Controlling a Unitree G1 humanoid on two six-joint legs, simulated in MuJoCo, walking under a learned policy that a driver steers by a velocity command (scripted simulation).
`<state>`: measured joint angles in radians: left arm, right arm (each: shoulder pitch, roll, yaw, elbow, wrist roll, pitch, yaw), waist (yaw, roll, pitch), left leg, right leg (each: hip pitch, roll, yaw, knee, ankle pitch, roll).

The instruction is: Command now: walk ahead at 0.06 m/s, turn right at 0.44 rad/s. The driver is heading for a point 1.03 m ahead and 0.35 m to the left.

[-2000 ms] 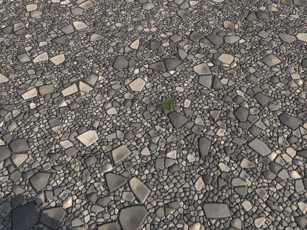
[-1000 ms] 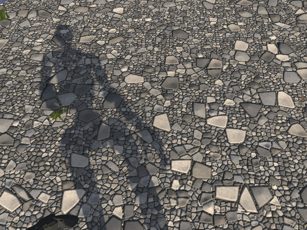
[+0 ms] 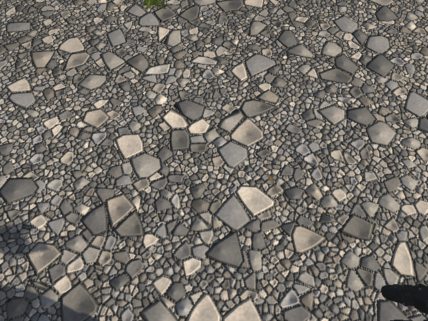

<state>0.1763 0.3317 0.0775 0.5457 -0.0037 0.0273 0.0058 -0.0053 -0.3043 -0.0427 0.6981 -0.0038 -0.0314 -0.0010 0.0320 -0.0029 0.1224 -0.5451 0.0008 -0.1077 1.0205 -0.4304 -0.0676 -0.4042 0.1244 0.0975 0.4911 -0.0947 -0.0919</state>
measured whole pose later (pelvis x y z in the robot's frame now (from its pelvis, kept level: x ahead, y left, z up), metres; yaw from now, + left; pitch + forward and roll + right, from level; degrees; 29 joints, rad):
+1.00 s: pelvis +0.05 +0.09 +0.00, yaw +37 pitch +3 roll +0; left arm 0.20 0.32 0.08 0.74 0.00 -0.01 -0.01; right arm 0.07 -0.27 -0.06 0.58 -0.01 0.06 0.00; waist 0.05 -0.02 0.06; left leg -0.33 0.01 0.04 0.54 -0.27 0.02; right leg -0.28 -0.12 -0.12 0.73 -0.53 0.05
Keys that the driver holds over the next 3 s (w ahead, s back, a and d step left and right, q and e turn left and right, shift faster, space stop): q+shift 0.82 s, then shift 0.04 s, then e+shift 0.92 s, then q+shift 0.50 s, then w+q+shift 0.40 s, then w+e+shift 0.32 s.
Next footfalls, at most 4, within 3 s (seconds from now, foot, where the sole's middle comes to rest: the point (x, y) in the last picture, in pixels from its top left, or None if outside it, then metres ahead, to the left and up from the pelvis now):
0.16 left None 0.13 0.19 -0.77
0.50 right None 0.12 -0.05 -0.77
0.96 left None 0.03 0.22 -0.77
1.42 right None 0.15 -0.01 -0.77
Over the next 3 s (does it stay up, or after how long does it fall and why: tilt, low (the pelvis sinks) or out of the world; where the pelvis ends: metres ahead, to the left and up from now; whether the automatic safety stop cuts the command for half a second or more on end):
stays up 0.41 0.35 0.00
